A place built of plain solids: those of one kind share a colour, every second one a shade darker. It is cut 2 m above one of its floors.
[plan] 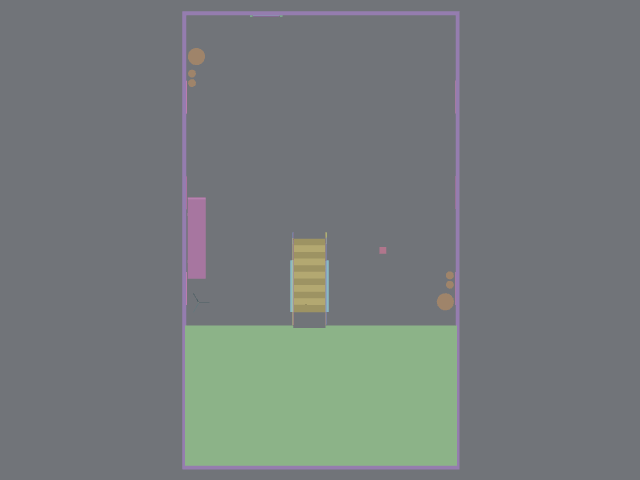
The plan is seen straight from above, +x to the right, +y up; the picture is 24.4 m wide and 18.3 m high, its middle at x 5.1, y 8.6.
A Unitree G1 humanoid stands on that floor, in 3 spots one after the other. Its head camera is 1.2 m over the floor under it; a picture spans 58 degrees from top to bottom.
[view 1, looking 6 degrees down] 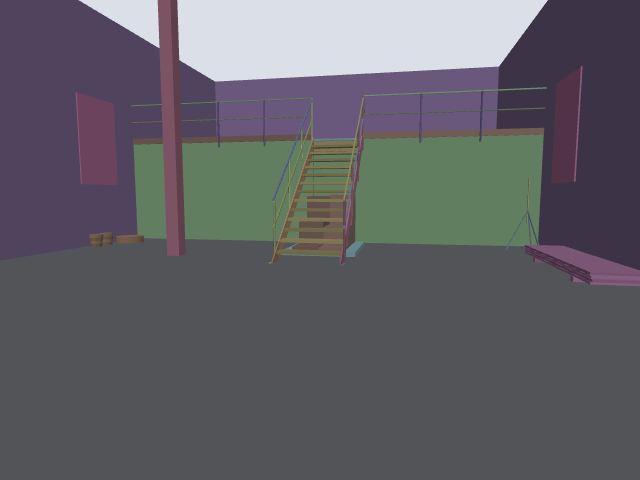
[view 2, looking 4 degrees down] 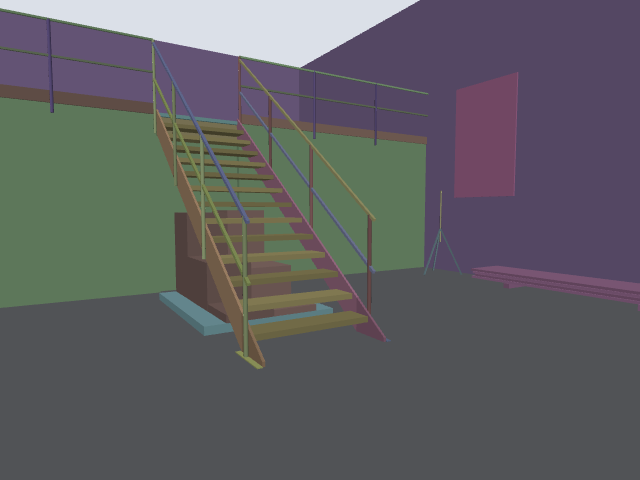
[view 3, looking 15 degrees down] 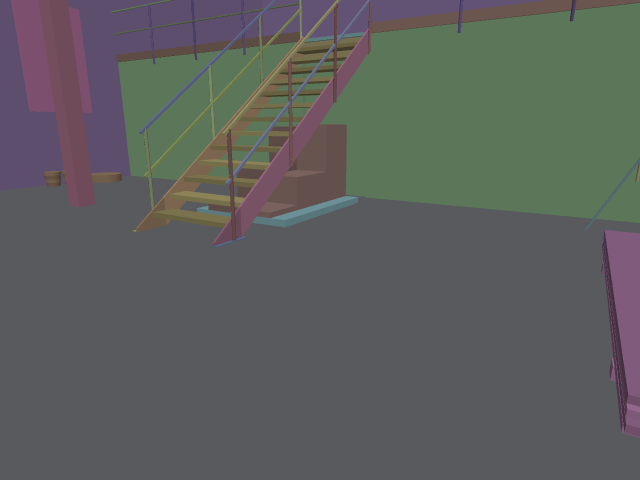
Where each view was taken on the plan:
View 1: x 3.05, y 16.07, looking -79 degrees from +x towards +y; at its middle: stair_tread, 7.94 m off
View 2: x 6.65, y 11.85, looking -122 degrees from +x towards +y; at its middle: stair_string_right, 4.84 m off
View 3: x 1.00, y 11.95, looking -59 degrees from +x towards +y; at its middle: ground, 4.64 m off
